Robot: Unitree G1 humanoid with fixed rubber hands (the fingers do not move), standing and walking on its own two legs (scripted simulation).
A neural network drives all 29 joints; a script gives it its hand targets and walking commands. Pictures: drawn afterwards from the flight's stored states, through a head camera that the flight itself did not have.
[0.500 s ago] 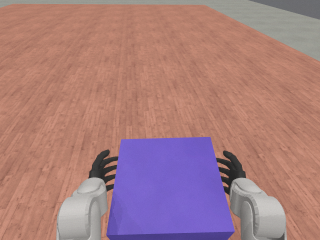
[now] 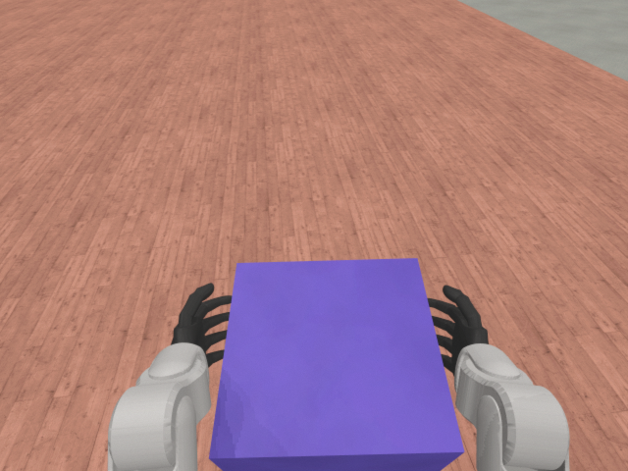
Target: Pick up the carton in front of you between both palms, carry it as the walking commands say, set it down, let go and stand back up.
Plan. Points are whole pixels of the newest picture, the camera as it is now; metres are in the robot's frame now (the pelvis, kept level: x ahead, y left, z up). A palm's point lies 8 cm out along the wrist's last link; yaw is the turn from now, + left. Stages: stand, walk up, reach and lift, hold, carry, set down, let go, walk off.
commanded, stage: carry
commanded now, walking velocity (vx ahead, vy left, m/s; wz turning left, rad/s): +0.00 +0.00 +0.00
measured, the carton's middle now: (329, 385) +0.25 +0.00 +0.03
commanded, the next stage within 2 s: hold in 1.78 s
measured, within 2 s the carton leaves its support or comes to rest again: neither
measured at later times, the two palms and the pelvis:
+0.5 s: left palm (209, 286) +0.37 +0.16 +0.08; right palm (425, 282) +0.37 -0.14 +0.08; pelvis +0.11 +0.01 +0.01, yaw +1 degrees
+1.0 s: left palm (209, 300) +0.38 +0.17 +0.04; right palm (411, 297) +0.38 -0.12 +0.04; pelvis +0.09 +0.02 +0.01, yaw +1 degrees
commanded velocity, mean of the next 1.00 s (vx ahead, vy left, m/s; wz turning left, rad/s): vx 0.00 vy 0.00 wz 0.00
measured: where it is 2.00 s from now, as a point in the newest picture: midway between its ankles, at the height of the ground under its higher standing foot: outside the picture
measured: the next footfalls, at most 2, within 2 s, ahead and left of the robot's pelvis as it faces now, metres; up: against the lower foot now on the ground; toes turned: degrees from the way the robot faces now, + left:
left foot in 0.18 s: +0.06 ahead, +0.13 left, +0.00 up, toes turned +5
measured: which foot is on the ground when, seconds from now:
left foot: down 0.00-0.00, up 0.02-0.16, down 0.18-1.00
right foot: down 0.00-1.00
